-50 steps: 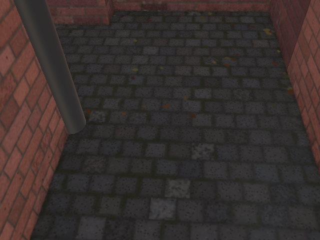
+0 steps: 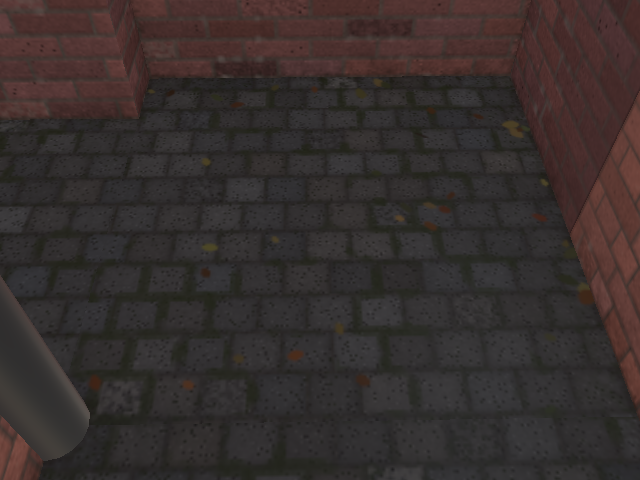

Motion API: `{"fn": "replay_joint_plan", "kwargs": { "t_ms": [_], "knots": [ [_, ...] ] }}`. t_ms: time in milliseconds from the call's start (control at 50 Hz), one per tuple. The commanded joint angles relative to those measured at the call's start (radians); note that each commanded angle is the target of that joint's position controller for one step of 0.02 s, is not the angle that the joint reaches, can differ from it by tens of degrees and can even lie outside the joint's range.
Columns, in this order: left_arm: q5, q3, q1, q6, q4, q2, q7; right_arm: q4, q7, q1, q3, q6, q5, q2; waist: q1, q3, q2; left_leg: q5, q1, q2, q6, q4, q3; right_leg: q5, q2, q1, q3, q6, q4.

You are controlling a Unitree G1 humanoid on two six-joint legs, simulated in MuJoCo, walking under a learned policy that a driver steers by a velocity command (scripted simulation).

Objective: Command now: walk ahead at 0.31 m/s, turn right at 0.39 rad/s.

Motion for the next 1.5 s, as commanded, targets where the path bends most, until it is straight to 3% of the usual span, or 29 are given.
{"fn": "replay_joint_plan", "kwargs": {
  "t_ms": [20,60,80,100,120,140,160,180,200,240,280,320,360,420,520,580,600,620,640,660,700,740,800,820,860,900,960,1480,1500],
  "knots": [
    [0.000,0.004,-0.092,-0.012,-0.104,0.044,-0.028,-0.034,-0.018,0.007,-0.027,0.015,0.019,-0.148,0.007,0.033,0.122,0.668,-0.022,0.287,0.100,0.077,-0.009,-0.046,0.057,0.065,-0.060,-0.022,-0.061],
    [0.005,0.024,-0.021,-0.014,-0.113,0.098,-0.043,-0.058,-0.036,-0.033,-0.042,0.037,0.028,-0.198,0.056,-0.024,0.144,0.862,0.031,0.299,0.071,0.228,-0.010,-0.162,0.107,0.152,-0.095,-0.051,-0.086],
    [0.005,0.045,0.099,-0.017,-0.087,0.135,-0.047,-0.073,-0.044,-0.059,-0.045,0.049,0.028,-0.202,0.116,-0.082,0.133,0.876,0.021,0.278,0.045,0.381,0.004,-0.136,0.142,0.278,-0.107,-0.071,-0.143],
    [0.008,0.071,0.201,-0.019,-0.067,0.196,-0.037,-0.087,-0.047,-0.044,-0.042,0.052,0.023,-0.196,0.159,-0.144,0.075,0.731,-0.064,0.215,-0.004,0.602,0.028,0.069,0.133,0.456,-0.053,-0.104,-0.217],
    [0.018,0.088,0.247,-0.008,-0.074,0.293,-0.014,-0.123,-0.039,0.023,-0.015,0.040,-0.024,-0.116,0.107,-0.268,-0.146,0.080,-0.350,0.117,-0.064,0.940,0.030,0.546,-0.095,0.761,0.233,-0.201,-0.100],
    [0.031,0.081,0.228,-0.006,-0.111,0.309,-0.014,-0.139,-0.021,0.108,0.010,0.017,-0.012,-0.052,0.061,-0.455,-0.244,-0.472,-0.636,-0.052,-0.100,1.245,-0.136,0.626,-0.308,1.018,0.671,-0.433,-0.176],
    [0.024,0.069,0.209,0.006,-0.138,0.243,-0.015,-0.134,-0.007,0.047,-0.014,0.005,0.015,-0.153,0.113,-0.477,-0.074,-0.406,-0.668,0.024,-0.076,1.290,-0.265,0.445,-0.249,0.958,0.582,-0.387,-0.217],
    [0.013,0.058,0.132,0.012,-0.161,0.195,-0.009,-0.163,-0.008,-0.043,-0.019,0.007,0.038,-0.162,0.107,-0.343,-0.021,-0.314,-0.716,0.061,-0.060,1.243,-0.241,0.285,-0.195,0.827,0.453,-0.332,-0.244],
    [0.001,0.049,0.078,0.020,-0.170,0.166,-0.004,-0.158,-0.022,-0.076,-0.022,0.020,0.030,-0.153,0.079,-0.220,0.072,-0.248,-0.711,0.103,-0.067,1.158,-0.223,0.177,-0.142,0.660,0.364,-0.282,-0.284],
    [0.013,0.044,0.043,0.032,-0.183,0.149,0.005,-0.176,-0.040,-0.084,-0.037,0.055,0.014,-0.167,0.035,-0.141,0.022,-0.189,-0.600,0.126,-0.070,1.036,-0.223,0.043,-0.086,0.435,0.319,-0.253,-0.342],
    [0.025,0.053,0.042,0.034,-0.195,0.172,0.012,-0.183,-0.049,-0.061,-0.034,0.068,0.006,-0.133,0.019,-0.139,-0.026,-0.155,-0.558,0.106,-0.083,0.948,-0.210,0.070,-0.053,0.370,0.286,-0.254,-0.353],
    [0.017,0.060,0.056,0.038,-0.205,0.190,0.025,-0.194,-0.058,-0.075,-0.033,0.070,0.003,-0.124,0.026,-0.162,-0.035,-0.124,-0.577,0.093,-0.102,0.859,-0.216,0.076,-0.048,0.389,0.291,-0.249,-0.341],
    [0.011,0.058,0.055,0.050,-0.216,0.186,0.038,-0.196,-0.061,-0.086,-0.034,0.077,0.004,-0.125,0.035,-0.189,-0.044,-0.074,-0.587,0.099,-0.118,0.802,-0.224,-0.022,-0.050,0.412,0.295,-0.234,-0.335],
    [0.013,0.049,0.048,0.072,-0.220,0.169,0.052,-0.210,-0.051,-0.134,-0.028,0.086,0.012,-0.117,0.053,-0.160,-0.065,-0.017,-0.550,0.104,-0.127,0.703,-0.225,-0.244,-0.033,0.383,0.302,-0.217,-0.362],
    [0.016,0.037,0.075,0.087,-0.206,0.148,0.056,-0.204,-0.040,-0.145,-0.024,0.058,0.014,-0.120,0.074,-0.129,-0.096,-0.079,-0.439,0.092,-0.117,0.539,-0.203,-0.227,-0.036,0.417,0.330,-0.203,-0.330],
    [-0.001,0.020,0.070,0.096,-0.196,0.117,0.052,-0.175,-0.022,-0.072,-0.022,0.037,0.015,-0.114,0.019,-0.110,-0.076,0.109,-0.273,0.087,-0.068,0.217,-0.177,-0.115,0.002,0.418,0.314,-0.141,-0.243],
    [0.006,0.016,0.102,0.095,-0.187,0.097,0.054,-0.171,-0.016,-0.051,-0.028,0.029,-0.012,-0.153,0.027,-0.112,0.002,0.225,-0.189,0.179,-0.034,0.182,-0.260,-0.206,0.063,0.373,0.265,-0.079,-0.163],
    [0.019,0.015,0.166,0.092,-0.192,0.076,0.051,-0.183,-0.018,-0.085,-0.040,0.031,-0.023,-0.222,0.100,-0.103,0.221,0.462,-0.149,0.338,0.052,0.185,-0.403,-0.487,0.193,0.278,0.141,-0.023,-0.028],
    [0.022,0.028,0.084,0.090,-0.224,0.121,0.055,-0.180,-0.013,-0.104,-0.032,0.030,-0.037,-0.188,0.062,-0.068,0.335,0.420,-0.270,0.430,0.179,0.115,-0.520,-0.619,0.202,0.257,0.086,0.006,0.019],
    [0.019,0.040,0.046,0.090,-0.219,0.165,0.057,-0.197,-0.011,-0.151,-0.025,0.023,-0.035,-0.162,0.048,-0.056,0.283,0.376,-0.295,0.412,0.189,0.098,-0.510,-0.611,0.169,0.296,0.087,0.022,0.095],
    [0.017,0.040,0.045,0.106,-0.192,0.132,0.059,-0.195,-0.017,-0.169,-0.025,0.018,-0.001,-0.161,0.044,-0.059,0.233,0.393,-0.240,0.345,0.145,0.127,-0.424,-0.573,0.147,0.284,0.072,0.055,0.137],
    [0.015,0.025,0.057,0.111,-0.173,0.077,0.055,-0.181,-0.022,-0.179,-0.021,0.019,0.014,-0.151,0.054,-0.060,0.199,0.476,-0.219,0.306,0.116,0.162,-0.364,-0.538,0.115,0.329,0.061,0.073,0.059],
    [0.008,0.022,0.069,0.109,-0.134,0.062,0.053,-0.147,-0.015,-0.136,-0.016,0.029,0.020,-0.142,0.056,-0.074,0.200,0.489,-0.215,0.231,0.068,0.205,-0.287,-0.256,0.135,0.494,0.012,0.062,-0.227],
    [0.010,0.029,0.064,0.114,-0.132,0.091,0.054,-0.139,-0.010,-0.114,-0.014,0.025,0.018,-0.139,0.047,-0.084,0.190,0.418,-0.223,0.219,0.043,0.204,-0.289,-0.163,0.113,0.545,0.042,0.048,-0.252],
    [-0.002,0.046,0.070,0.124,-0.120,0.181,0.063,-0.132,0.008,-0.055,-0.013,0.008,-0.003,-0.142,-0.005,-0.114,0.061,0.246,-0.283,0.137,-0.017,0.210,-0.229,0.031,0.046,0.630,0.094,-0.014,-0.167],
    [0.000,0.033,0.076,0.121,-0.095,0.121,0.052,-0.134,0.004,-0.129,-0.008,0.011,0.002,-0.124,0.038,-0.090,0.051,0.169,-0.241,0.103,-0.057,0.249,-0.166,-0.132,0.064,0.540,0.094,-0.033,-0.192],
    [0.011,0.025,0.045,0.108,-0.072,0.115,0.053,-0.132,-0.013,-0.139,-0.005,0.031,0.002,-0.106,0.022,-0.038,-0.002,0.160,-0.242,0.100,-0.060,0.265,-0.156,-0.163,0.065,0.479,0.101,-0.021,-0.222],
    [0.003,0.001,0.064,0.102,0.125,0.082,0.067,-0.037,-0.031,-0.055,0.010,0.037,0.005,-0.084,0.043,0.015,0.040,0.081,-0.264,0.087,-0.072,0.240,-0.142,-0.274,0.098,0.468,0.070,-0.014,-0.238],
    [0.000,0.003,0.086,0.103,0.139,0.081,0.067,-0.025,-0.031,-0.035,0.012,0.038,0.007,-0.076,0.047,-0.006,0.033,-0.041,-0.262,0.068,-0.068,0.251,-0.123,-0.403,0.106,0.475,0.064,-0.020,-0.246]
  ]
}}
Keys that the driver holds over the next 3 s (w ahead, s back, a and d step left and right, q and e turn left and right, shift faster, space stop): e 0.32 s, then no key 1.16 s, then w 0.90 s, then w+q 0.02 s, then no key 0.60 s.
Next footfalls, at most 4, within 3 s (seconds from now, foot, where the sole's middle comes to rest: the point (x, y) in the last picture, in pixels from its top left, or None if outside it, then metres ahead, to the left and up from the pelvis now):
0.10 right None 0.19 -0.14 -0.78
0.60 left None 0.27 0.11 -0.78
2.16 right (429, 450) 0.54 -0.23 -0.78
2.64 left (345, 320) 0.87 -0.08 -0.78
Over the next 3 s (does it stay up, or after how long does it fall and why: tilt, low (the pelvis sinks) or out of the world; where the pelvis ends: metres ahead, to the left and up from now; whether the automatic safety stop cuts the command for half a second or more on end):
stays up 0.73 -0.14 -0.01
